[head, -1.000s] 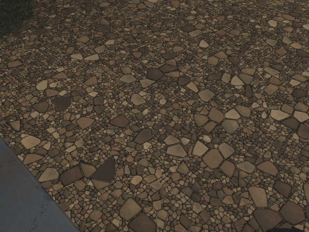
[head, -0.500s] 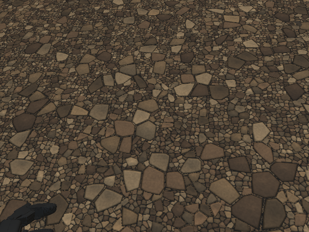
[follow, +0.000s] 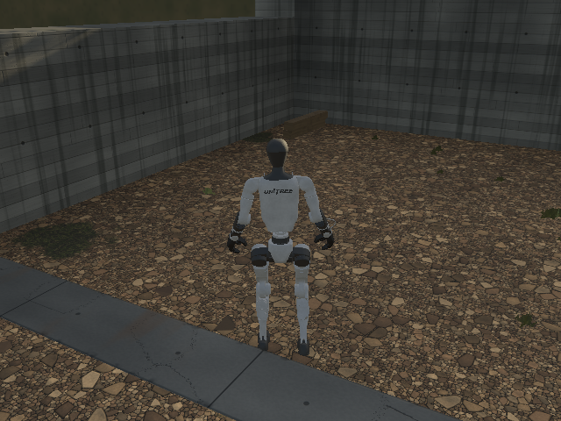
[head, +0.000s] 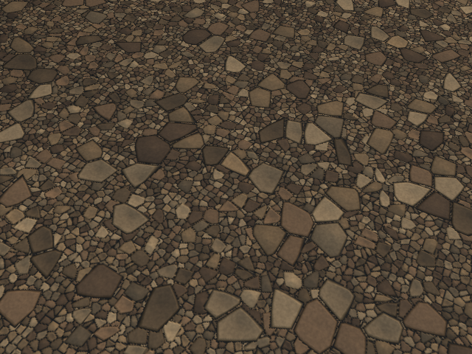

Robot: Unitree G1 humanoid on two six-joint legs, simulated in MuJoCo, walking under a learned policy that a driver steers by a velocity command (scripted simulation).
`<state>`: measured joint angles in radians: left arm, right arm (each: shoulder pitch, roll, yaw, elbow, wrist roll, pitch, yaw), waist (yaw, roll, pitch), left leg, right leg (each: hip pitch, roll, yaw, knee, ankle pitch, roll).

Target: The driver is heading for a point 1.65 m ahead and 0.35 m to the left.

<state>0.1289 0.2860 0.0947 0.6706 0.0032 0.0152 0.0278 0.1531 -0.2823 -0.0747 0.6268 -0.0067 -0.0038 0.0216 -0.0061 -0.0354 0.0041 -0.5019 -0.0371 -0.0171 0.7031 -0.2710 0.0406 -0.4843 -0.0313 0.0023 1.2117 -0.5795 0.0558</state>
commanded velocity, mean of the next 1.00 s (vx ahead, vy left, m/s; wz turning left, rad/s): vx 0.55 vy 0.00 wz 0.36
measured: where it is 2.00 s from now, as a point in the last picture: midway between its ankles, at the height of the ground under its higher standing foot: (172, 123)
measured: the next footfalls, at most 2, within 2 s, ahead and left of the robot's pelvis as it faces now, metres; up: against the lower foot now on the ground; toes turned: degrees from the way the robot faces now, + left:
right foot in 0.34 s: +0.18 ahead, -0.10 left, +0.00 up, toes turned +28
left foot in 0.80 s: +0.28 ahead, +0.29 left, +0.00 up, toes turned +28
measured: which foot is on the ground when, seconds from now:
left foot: down 0.00-0.34, up 0.36-0.78, down 0.80-1.00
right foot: up 0.00-0.32, down 0.34-0.80, up 0.82-1.00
